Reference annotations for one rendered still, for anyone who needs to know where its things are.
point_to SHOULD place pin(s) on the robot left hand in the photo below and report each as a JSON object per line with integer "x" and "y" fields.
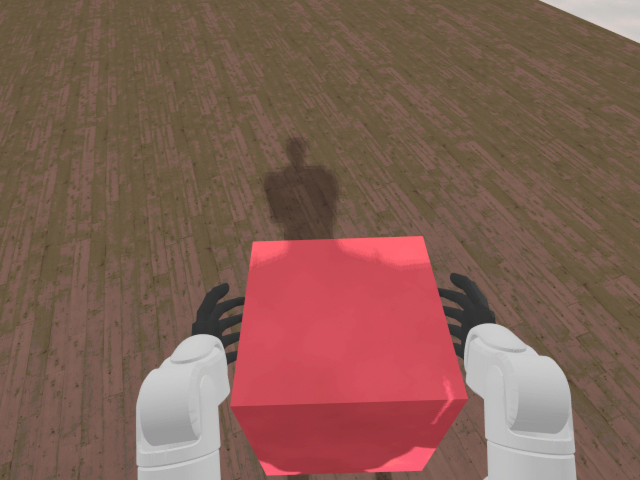
{"x": 208, "y": 314}

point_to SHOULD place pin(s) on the left robot forearm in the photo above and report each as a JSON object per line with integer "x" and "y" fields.
{"x": 177, "y": 419}

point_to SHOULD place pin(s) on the carton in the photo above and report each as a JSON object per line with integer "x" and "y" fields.
{"x": 345, "y": 361}

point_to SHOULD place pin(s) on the right robot forearm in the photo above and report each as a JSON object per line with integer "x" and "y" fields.
{"x": 527, "y": 407}

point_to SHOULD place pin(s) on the robot right hand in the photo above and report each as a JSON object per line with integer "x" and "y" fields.
{"x": 475, "y": 305}

